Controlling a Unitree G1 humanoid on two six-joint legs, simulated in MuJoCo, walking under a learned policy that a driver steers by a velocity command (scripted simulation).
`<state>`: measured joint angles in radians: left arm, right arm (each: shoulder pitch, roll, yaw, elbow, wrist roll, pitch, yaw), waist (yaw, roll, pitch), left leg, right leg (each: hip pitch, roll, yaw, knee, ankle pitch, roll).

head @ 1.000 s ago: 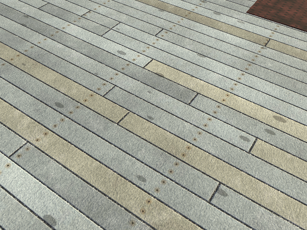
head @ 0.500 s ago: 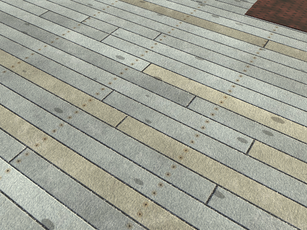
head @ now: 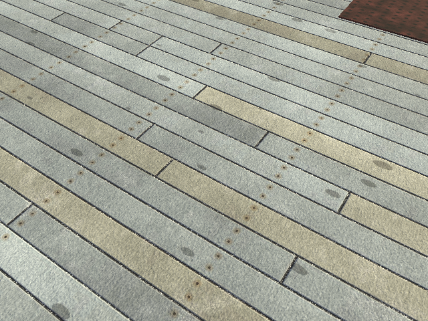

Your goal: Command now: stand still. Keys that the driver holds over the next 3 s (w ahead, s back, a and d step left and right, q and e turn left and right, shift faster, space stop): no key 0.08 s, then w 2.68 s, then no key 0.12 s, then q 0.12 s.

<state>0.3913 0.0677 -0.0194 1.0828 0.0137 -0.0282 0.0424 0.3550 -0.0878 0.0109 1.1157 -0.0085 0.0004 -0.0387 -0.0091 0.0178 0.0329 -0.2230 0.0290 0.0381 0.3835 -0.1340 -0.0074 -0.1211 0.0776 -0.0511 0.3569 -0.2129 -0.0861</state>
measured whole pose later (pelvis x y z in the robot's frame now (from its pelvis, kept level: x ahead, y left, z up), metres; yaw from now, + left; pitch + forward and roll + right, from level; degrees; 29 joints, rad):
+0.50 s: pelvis +0.09 +0.05 +0.00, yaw +1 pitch +4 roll -1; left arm 0.58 0.17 0.03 1.20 0.04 -0.09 0.04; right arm 0.10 -0.12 -0.01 0.78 -0.03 -0.01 -0.02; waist 0.04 -0.02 -0.03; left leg -1.16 0.09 0.02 1.95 -0.60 0.10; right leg -0.04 0.01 -0.05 0.24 -0.29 -0.04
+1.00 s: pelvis +0.38 +0.18 +0.14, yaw +1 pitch +3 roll -1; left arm 0.12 0.14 0.02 0.80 0.03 -0.04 -0.02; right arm 0.47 -0.13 -0.04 1.06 -0.01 -0.12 0.01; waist -0.03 -0.03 -0.02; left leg -0.16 -0.04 0.15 0.38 -0.27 0.10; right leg -0.85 -0.04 -0.01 1.17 0.08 -0.10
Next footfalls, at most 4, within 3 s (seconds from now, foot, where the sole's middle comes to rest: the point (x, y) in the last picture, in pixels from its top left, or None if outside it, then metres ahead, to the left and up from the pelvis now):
0.64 left None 0.37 0.23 -0.64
1.26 right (184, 254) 0.67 0.13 -0.64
1.76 left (143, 169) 1.02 0.29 -0.64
2.36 right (189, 111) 1.33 0.13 -0.64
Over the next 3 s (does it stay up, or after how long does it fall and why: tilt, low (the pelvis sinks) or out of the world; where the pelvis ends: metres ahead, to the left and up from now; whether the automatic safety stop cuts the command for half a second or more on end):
stays up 1.49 0.23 0.13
